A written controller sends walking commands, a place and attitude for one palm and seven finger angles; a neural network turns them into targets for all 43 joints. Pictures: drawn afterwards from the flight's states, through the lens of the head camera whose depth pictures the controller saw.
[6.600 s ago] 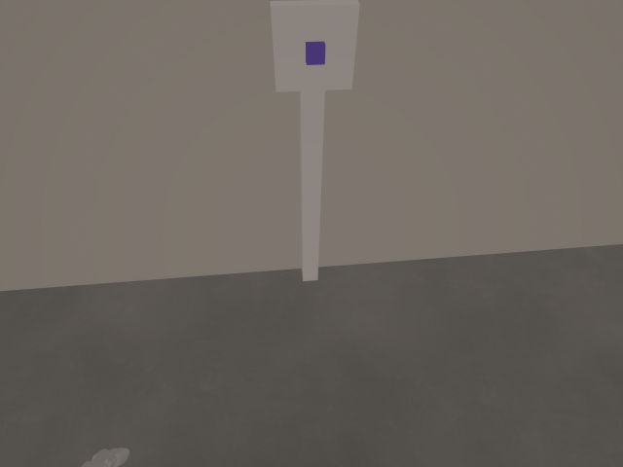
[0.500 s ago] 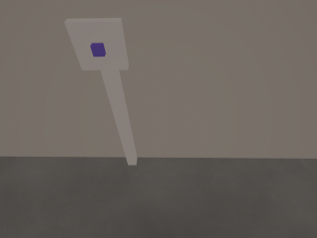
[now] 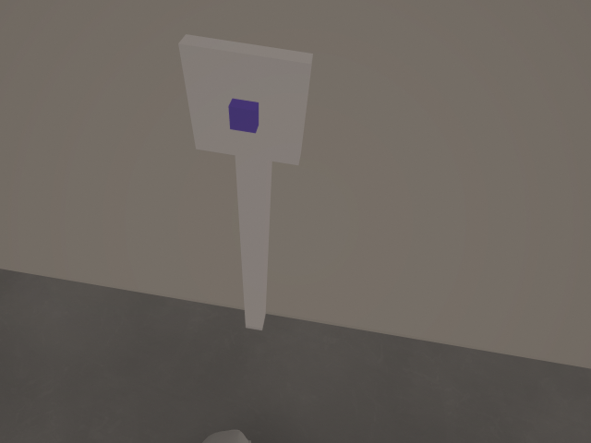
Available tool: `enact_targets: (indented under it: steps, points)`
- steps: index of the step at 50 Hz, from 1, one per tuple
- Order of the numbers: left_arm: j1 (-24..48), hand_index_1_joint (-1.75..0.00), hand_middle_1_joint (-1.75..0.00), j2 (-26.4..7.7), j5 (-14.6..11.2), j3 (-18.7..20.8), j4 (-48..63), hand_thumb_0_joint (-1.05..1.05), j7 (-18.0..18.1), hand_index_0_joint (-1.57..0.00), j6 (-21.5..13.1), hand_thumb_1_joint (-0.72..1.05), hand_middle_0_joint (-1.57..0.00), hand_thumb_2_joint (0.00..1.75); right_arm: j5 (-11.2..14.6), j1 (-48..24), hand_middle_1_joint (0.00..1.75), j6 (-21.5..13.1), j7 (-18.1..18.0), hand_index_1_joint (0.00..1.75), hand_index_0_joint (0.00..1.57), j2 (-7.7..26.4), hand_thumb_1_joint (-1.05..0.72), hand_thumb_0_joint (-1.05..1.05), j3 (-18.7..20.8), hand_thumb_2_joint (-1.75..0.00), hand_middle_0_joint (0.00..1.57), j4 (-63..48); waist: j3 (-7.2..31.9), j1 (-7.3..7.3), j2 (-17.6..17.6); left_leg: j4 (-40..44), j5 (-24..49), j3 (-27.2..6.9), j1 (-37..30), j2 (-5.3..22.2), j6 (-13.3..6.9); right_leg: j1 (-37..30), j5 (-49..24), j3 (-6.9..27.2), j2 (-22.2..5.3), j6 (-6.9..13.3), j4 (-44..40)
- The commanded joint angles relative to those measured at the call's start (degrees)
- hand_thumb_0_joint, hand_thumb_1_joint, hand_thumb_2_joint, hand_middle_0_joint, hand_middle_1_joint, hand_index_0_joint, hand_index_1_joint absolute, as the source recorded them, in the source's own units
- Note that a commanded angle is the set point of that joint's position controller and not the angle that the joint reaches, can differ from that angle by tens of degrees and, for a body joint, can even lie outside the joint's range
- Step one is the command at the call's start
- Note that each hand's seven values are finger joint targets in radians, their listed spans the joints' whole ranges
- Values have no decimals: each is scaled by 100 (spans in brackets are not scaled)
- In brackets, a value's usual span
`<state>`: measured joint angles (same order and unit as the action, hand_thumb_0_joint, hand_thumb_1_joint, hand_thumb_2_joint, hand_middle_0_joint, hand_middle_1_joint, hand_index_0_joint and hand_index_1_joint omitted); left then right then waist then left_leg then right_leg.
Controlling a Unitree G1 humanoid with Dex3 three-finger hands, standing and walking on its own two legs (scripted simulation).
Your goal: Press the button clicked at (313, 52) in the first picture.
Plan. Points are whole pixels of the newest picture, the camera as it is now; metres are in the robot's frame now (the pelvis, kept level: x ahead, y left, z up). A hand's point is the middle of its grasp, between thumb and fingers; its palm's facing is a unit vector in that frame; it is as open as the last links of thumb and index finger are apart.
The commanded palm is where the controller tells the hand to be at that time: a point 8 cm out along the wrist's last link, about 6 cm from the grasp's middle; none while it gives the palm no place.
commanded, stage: come to a stop and stand still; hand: left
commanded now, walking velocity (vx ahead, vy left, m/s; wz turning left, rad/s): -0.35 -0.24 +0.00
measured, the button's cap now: (244, 114) +0.53 +0.15 +0.15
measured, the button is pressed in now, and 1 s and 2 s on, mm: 0 0 0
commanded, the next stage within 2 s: look again from close up in 1.30 s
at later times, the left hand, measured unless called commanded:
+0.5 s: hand out of the picture +0.10 +0.17 -0.15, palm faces -0.02 -0.97 -0.25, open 7.4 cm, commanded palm none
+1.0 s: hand out of the picture -0.02 +0.09 -0.16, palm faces +0.05 -0.98 -0.19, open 7.2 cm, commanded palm none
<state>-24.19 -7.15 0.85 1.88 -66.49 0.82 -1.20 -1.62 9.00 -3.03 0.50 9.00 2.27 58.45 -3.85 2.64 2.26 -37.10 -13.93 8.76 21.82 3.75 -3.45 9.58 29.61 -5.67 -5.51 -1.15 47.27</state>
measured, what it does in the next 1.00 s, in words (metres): steps on the spot: right foot, then left foot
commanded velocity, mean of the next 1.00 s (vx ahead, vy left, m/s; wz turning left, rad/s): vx -0.07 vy -0.05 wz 0.00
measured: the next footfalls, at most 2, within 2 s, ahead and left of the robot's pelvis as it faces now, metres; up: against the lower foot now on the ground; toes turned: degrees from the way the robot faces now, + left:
right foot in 0.54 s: +0.02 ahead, -0.17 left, +0.00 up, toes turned -7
left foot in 0.84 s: +0.04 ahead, +0.06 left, +0.00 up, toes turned +7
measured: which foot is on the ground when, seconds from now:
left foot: down 0.00-0.56, up 0.58-0.82, down 0.84-1.00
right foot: up 0.00-0.52, down 0.54-1.00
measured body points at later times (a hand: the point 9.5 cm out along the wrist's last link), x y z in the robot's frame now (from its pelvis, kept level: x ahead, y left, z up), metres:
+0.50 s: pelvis +0.01 -0.03 +0.01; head +0.04 -0.04 +0.46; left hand +0.10 +0.22 -0.13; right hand +0.03 -0.26 -0.15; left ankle +0.07 +0.09 -0.72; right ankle -0.02 -0.16 -0.70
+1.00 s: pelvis -0.04 -0.08 +0.02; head -0.04 -0.09 +0.47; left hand -0.02 +0.14 -0.14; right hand -0.04 -0.30 -0.14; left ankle -0.04 +0.05 -0.72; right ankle -0.02 -0.16 -0.72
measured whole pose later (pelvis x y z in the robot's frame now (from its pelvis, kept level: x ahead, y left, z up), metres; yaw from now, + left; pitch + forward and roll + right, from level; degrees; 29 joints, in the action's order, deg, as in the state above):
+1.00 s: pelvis -0.04 -0.08 +0.02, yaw -1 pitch -3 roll +0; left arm -15.1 -8.7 0.0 1.2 -64.3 1.6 0.7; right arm -1.0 16.1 1.0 -2.0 7.4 0.8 65.5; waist -1.0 0.6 0.0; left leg -24.6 -14.2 2.9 7.6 3.0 1.8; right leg 10.0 11.6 -6.2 1.4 3.3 23.9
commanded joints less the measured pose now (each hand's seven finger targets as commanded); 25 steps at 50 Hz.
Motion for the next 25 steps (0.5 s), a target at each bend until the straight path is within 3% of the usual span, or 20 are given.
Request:
enact_targets:
  steps: [1,2,4,7,12,16,22,24,25]
  points:
    - [99,-30,-30,-318,-8,26,329,0,66,-20,-71,90,-20,90,56,928,30,10,-247,30,20,765,-90,0,82,-90,20,111,349,-394,-895,2003,2852,-1762,-1352,1782,-507,1731,-247,467,-173,61,1786]
    - [118,-30,-30,-223,-17,7,246,0,67,-20,-14,90,-20,90,58,676,30,-8,-269,30,20,570,-90,0,2,-90,20,75,111,-267,-640,2045,3533,-1345,-864,1591,-428,1311,-505,531,-228,-30,1376]
    - [-168,-30,-30,-186,-36,-1,176,0,92,-20,133,90,-20,90,90,503,30,2,-323,30,20,581,-90,0,-37,-90,20,97,221,-119,-696,2045,4155,-903,-803,1411,-294,922,-791,492,-119,-134,914]
    - [-144,-30,-30,-453,23,139,309,0,116,-20,374,90,-20,90,115,515,30,116,-399,30,20,731,-90,0,66,-90,20,72,407,-133,-660,2011,4185,-933,-981,1627,-444,1157,-902,548,32,-168,1228]
    - [311,-30,-30,-697,72,297,765,0,112,-20,541,90,-20,90,72,392,30,246,-418,30,20,826,-90,0,178,-90,20,-68,374,-173,-894,1870,3859,-839,-1114,1653,-596,1854,-939,761,232,-212,2071]
    - [711,-30,-30,-693,53,292,1045,0,96,-20,549,90,-20,90,32,466,30,279,-391,30,20,855,-90,0,236,-90,20,-109,446,-272,-1082,1763,3472,-912,-1326,1610,-666,1905,-756,720,260,-230,1643]
    - [1042,-30,-30,-586,26,168,1259,0,73,-20,390,90,-20,90,-13,633,30,344,-269,30,20,1012,-90,0,329,-90,20,-83,699,-439,-1388,1665,2417,-1204,-1402,1560,-603,1014,-387,314,234,-78,-565]
    - [755,-30,-30,-615,17,167,1144,0,78,-20,296,90,-20,90,27,667,30,361,-220,30,20,1032,-90,0,350,-90,20,-54,881,-314,-1162,1384,1991,-1048,-1196,1311,-355,308,-1257,139,332,-39,-1755]
    - [605,-30,-30,-749,43,177,1088,0,87,-20,240,90,-20,90,70,714,30,370,-192,30,20,957,-90,0,351,-90,20,-46,911,-248,-802,1070,1516,-886,-922,1050,-96,-161,-1953,182,276,-25,-2520]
